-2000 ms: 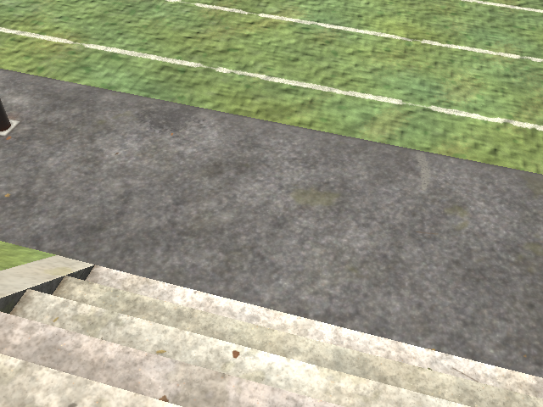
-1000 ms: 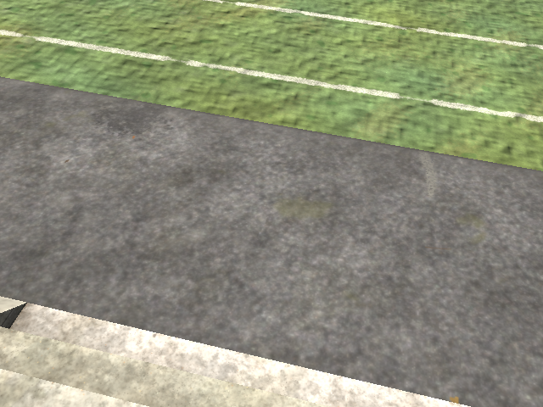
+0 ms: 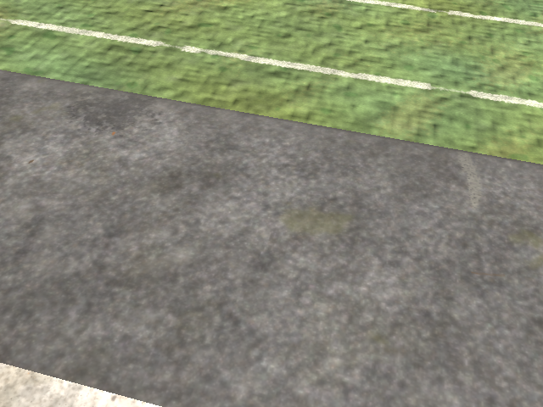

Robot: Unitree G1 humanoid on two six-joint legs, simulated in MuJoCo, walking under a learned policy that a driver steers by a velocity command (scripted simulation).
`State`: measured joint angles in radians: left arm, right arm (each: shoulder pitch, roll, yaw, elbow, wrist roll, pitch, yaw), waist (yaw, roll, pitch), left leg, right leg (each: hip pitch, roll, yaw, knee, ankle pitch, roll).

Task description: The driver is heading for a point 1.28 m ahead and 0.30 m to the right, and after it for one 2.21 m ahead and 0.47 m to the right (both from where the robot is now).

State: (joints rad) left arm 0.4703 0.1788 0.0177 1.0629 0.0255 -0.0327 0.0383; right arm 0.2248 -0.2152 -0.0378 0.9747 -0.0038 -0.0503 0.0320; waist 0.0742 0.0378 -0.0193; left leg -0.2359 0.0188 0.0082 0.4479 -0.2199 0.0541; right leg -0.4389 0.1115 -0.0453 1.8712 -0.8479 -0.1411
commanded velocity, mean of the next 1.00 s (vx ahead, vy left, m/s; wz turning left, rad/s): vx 0.50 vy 0.00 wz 0.00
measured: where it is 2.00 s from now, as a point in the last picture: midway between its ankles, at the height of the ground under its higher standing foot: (313, 347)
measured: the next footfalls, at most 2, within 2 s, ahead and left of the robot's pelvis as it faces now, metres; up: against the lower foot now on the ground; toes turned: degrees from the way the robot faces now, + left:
right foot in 0.42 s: +0.29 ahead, -0.10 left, -0.21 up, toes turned -2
left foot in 0.92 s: +0.55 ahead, +0.08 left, -0.41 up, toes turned +1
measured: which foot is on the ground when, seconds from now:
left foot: down 0.00-0.42, up 0.44-0.90, down 0.92-1.00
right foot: up 0.00-0.40, down 0.42-0.94, up 0.96-1.00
